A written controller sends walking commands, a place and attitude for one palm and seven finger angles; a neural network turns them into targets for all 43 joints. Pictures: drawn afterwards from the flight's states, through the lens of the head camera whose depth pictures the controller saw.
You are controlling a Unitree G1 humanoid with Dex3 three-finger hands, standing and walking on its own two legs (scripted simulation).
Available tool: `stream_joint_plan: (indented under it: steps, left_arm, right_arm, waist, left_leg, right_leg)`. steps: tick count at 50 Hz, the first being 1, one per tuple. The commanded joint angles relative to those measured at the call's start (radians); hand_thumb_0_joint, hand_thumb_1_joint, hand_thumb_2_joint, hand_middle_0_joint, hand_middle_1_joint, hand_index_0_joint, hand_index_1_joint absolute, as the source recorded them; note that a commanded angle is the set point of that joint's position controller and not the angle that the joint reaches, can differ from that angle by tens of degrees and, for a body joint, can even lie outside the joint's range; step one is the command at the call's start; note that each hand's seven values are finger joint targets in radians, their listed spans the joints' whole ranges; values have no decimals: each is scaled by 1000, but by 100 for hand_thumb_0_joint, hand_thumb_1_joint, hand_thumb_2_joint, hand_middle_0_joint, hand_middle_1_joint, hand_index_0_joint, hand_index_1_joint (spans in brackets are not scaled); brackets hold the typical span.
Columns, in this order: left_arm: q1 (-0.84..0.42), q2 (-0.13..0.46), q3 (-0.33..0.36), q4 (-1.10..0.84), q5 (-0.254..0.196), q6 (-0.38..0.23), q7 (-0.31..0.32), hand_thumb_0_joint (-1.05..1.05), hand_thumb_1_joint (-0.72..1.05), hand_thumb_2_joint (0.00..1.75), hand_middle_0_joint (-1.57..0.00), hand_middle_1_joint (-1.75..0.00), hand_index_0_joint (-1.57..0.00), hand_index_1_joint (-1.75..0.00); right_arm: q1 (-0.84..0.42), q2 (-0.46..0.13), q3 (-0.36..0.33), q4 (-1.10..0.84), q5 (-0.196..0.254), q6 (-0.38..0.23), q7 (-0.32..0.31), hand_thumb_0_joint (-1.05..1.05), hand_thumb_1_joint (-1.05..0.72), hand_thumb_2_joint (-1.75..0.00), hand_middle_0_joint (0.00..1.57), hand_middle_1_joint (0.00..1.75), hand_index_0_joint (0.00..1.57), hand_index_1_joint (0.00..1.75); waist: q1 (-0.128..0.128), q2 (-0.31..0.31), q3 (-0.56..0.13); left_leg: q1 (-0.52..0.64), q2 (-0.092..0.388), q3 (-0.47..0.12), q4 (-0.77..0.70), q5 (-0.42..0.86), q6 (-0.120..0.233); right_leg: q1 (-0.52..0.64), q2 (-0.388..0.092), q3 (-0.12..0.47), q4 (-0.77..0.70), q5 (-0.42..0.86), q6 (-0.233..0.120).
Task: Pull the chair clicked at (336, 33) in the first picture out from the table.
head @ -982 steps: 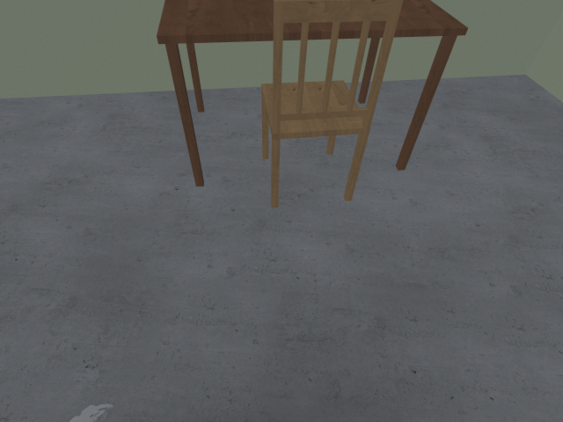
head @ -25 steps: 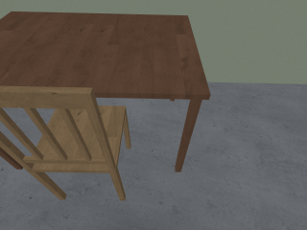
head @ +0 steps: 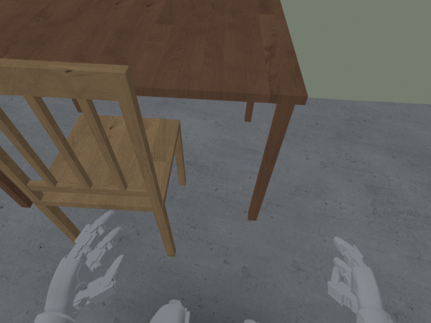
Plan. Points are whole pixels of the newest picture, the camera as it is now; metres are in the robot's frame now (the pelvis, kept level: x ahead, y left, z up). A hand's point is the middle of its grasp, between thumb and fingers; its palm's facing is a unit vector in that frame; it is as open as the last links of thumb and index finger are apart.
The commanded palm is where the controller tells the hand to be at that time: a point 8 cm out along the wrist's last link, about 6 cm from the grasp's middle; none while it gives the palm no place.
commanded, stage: raise the hand toward the chair's back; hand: left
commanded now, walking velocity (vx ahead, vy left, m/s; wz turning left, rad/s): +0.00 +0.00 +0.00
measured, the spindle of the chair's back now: (64, 148) +0.49 +0.40 -0.01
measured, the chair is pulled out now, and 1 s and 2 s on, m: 0.00 0.00 0.00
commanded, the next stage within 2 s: aim the fingers beside a spindle in 1.72 s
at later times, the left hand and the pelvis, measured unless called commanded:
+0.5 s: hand (84, 269) +0.20 +0.23 +0.03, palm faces +0.07 -1.00 -0.04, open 13.2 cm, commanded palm +0.18 +0.28 +0.02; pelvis -0.02 +0.04 -0.02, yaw +0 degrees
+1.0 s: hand (87, 259) +0.22 +0.23 +0.03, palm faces -0.02 -1.00 -0.06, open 16.7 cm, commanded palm +0.20 +0.29 +0.04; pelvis -0.01 +0.04 -0.01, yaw +1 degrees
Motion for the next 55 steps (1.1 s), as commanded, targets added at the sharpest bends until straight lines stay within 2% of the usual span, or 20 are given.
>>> stream_joint_plan:
  steps: [1, 3, 4, 5, 7, 9, 11, 13, 15, 16, 18, 21, 26, 28, 33, 34, 38, 43, 50, 55]
  left_arm:
    - [-109, 180, 151, -376, -74, -88, 46, 0, 43, 70, -15, -23, -15, -23]
    - [-262, 178, 80, -591, -55, -155, 94, 0, 39, 68, -15, -22, -15, -22]
    - [-251, 192, 66, -655, -25, -175, 112, 0, 36, 67, -15, -22, -15, -22]
    - [-224, 134, -20, -659, -4, -178, 120, 0, 34, 66, -14, -21, -14, -21]
    - [-194, 125, -78, -626, 18, -151, 114, 0, 29, 64, -14, -20, -14, -20]
    - [-156, 125, -102, -514, 28, -69, 89, 0, 25, 62, -13, -20, -13, -20]
    - [-91, 151, -62, -398, 28, 51, 74, 0, 20, 60, -13, -19, -13, -19]
    - [-27, 174, -6, -362, 15, 169, 73, 0, 15, 58, -13, -18, -13, -18]
    - [4, 188, 48, -464, -8, 244, 114, 0, 11, 56, -12, -18, -12, -18]
    - [4, 177, 65, -499, -14, 259, 148, 0, 8, 55, -12, -17, -12, -17]
    - [23, 171, 105, -552, -13, 238, 226, 0, 4, 53, -11, -16, -11, -16]
    - [6, 130, 52, -596, 23, 132, 299, 0, -3, 50, -11, -15, -11, -15]
    - [-42, 105, -73, -503, 73, 18, 251, 0, -15, 45, -10, -14, -10, -14]
    - [-63, 111, -90, -497, 61, 28, 211, 0, -20, 43, -9, -13, -9, -13]
    - [-45, 220, 39, -609, 28, 90, 214, 0, -31, 38, -8, -11, -8, -11]
    - [-32, 198, 34, -644, 26, 94, 230, 0, -34, 37, -8, -11, -8, -11]
    - [-17, 164, 35, -603, 41, 109, 290, 0, -43, 33, -7, -9, -7, -9]
    - [-44, 145, -31, -495, 71, 123, 247, 0, -50, 30, -6, -8, -6, -8]
    - [-94, 220, 64, -565, 16, 122, 191, 0, -50, 30, -6, -8, -6, -8]
    - [-118, 200, 72, -504, 11, 105, 199, 0, -50, 30, -6, -8, -6, -8]
  right_arm:
    - [-40, -81, -30, -191, -2, -52, -32, 0, -90, -90, 20, 30, 20, 30]
    - [-11, -86, -16, -177, -20, -59, -44, 0, -90, -90, 20, 30, 20, 30]
    - [-3, -90, -18, -169, -27, -64, -52, 0, -90, -90, 20, 30, 20, 30]
    - [-4, -86, -4, -165, -28, -70, -57, 0, -90, -90, 20, 30, 20, 30]
    - [10, -102, 5, -148, -23, -83, -69, 0, -90, -90, 20, 30, 20, 30]
    - [15, -109, 12, -135, -9, -82, -79, 0, -90, -90, 20, 30, 20, 30]
    - [17, -109, 16, -141, 4, -64, -84, 0, -90, -90, 20, 30, 20, 30]
    - [-7, -97, 15, -172, 16, -47, -87, 0, -90, -90, 20, 30, 20, 30]
    - [-29, -81, 16, -211, 19, -27, -81, 0, -90, -90, 20, 30, 20, 30]
    - [-35, -67, 15, -215, 18, -21, -78, 0, -90, -90, 20, 30, 20, 30]
    - [-41, -44, 16, -201, 4, -15, -71, 0, -90, -90, 20, 30, 20, 30]
    - [-22, -39, 17, -175, -14, -17, -49, 0, -90, -90, 20, 30, 20, 30]
    - [2, -85, 25, -162, -18, -36, -38, 0, -90, -90, 20, 30, 20, 30]
    - [14, -102, 24, -170, -8, -43, -47, 0, -90, -90, 20, 30, 20, 30]
    - [24, -110, 16, -191, 3, -41, -68, 0, -90, -90, 20, 30, 20, 30]
    - [22, -103, 18, -198, 2, -38, -67, 0, -90, -90, 20, 30, 20, 30]
    - [19, -83, 18, -182, -4, -15, -60, 0, -90, -90, 20, 30, 20, 30]
    - [28, -97, 26, -190, -3, 3, -49, 0, -90, -90, 20, 30, 20, 30]
    - [39, -97, 26, -199, 0, -4, -63, 0, -90, -90, 20, 30, 20, 30]
    - [38, -88, 27, -167, -1, -5, -60, 0, -90, -90, 20, 30, 20, 30]
  waist:
    - [33, 80, -168]
    - [-18, 126, -187]
    - [-10, 185, -231]
    - [-35, 179, -187]
    - [-58, 162, -147]
    - [-75, 118, -95]
    - [-45, 74, -87]
    - [19, 70, -144]
    - [64, 98, -224]
    - [69, 98, -233]
    - [83, 87, -263]
    - [37, 105, -199]
    - [-29, 111, -97]
    - [-39, 98, -117]
    - [20, 142, -257]
    - [21, 162, -266]
    - [4, 138, -195]
    - [-22, 128, -112]
    - [0, 139, -236]
    - [-12, 136, -184]
  left_leg:
    - [35, -14, -5, 52, 31, 39]
    - [85, 11, -38, 78, 39, 56]
    - [122, 16, -44, 75, 46, 60]
    - [127, 21, -54, 66, 31, 64]
    - [93, 26, -72, 66, -16, 68]
    - [39, 23, -82, 66, -61, 67]
    - [-11, 16, -81, 37, -110, 61]
    - [11, 8, -83, -11, -95, 59]
    - [89, 0, -78, -61, -40, 53]
    - [114, 1, -77, -74, -14, 52]
    - [139, 11, -91, -76, 45, 49]
    - [143, 22, -100, -60, 43, 43]
    - [61, 24, -124, -51, -158, 44]
    - [73, 25, -138, -64, -203, 47]
    - [186, 23, -149, -107, -127, 39]
    - [216, 23, -153, -113, -91, 37]
    - [203, 28, -154, -111, -35, 34]
    - [154, 24, -140, -101, -56, 38]
    - [234, 16, -108, -75, 100, 43]
    - [205, 16, -96, -58, 122, 43]
  right_leg:
    - [-21, -56, 182, -207, 91, 69]
    - [-113, -19, 132, -148, 83, 47]
    - [-135, -9, 115, -130, 72, 31]
    - [-175, -2, 89, -124, 58, 26]
    - [-203, 5, 67, -119, 26, 29]
    - [-212, 7, 68, -147, -13, 37]
    - [-179, 4, 73, -184, -82, 43]
    - [-113, 7, 57, -190, -73, 39]
    - [-30, 0, 31, -196, -10, 39]
    - [-17, 2, 14, -191, 23, 39]
    - [-19, 13, -19, -155, 84, 31]
    - [-110, 13, -37, -122, 91, 30]
    - [-241, 10, -29, -100, -36, 30]
    - [-236, 10, -25, -105, -45, 31]
    - [-144, 11, -33, -113, 25, 27]
    - [-140, 8, -40, -109, 50, 27]
    - [-146, 11, -51, -115, 89, 29]
    - [-161, 13, -46, -133, 79, 29]
    - [-65, 12, -31, -163, 168, 29]
    - [-79, 12, -29, -166, 187, 32]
